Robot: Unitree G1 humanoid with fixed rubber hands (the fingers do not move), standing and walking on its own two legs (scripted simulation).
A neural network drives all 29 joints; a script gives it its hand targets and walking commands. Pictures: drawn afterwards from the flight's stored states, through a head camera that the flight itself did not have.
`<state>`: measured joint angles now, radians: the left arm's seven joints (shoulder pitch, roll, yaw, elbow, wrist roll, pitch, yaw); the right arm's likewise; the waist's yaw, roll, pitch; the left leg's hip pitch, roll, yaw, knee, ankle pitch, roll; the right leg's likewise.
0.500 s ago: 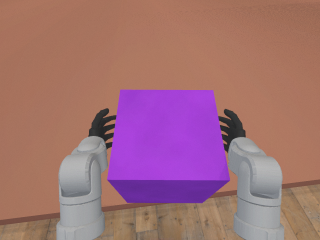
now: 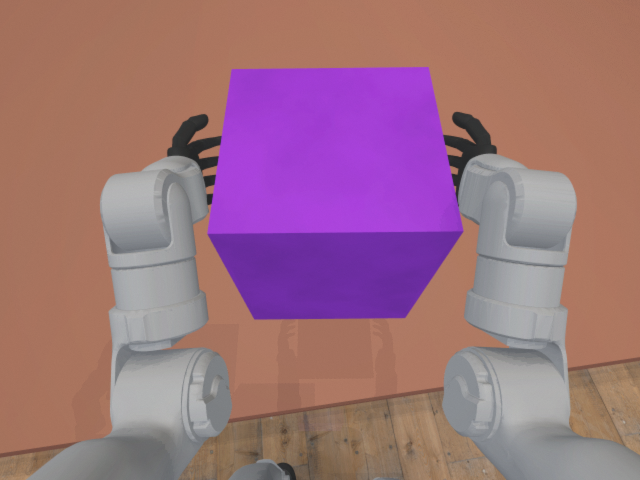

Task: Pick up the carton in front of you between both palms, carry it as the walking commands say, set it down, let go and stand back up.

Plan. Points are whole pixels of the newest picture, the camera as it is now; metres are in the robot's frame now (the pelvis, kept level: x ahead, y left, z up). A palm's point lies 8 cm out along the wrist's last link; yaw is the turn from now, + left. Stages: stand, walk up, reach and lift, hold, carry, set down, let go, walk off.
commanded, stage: carry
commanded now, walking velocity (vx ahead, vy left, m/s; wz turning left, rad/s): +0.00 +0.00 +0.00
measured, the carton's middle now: (329, 210) +0.41 +0.00 +0.07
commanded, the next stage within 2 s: none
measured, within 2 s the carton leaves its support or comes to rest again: neither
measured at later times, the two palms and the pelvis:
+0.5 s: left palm (227, 150) +0.47 +0.13 +0.12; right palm (480, 150) +0.46 -0.17 +0.12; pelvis +0.10 -0.01 +0.01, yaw -1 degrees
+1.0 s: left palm (206, 152) +0.45 +0.15 +0.13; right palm (467, 153) +0.45 -0.15 +0.13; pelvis +0.09 +0.00 +0.00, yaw +0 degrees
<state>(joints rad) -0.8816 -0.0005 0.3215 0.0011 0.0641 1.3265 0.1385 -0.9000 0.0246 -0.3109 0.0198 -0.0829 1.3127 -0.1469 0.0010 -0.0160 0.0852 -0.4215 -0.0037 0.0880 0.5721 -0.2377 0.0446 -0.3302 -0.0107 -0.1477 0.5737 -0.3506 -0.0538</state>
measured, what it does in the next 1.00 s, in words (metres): steps on the spot: right foot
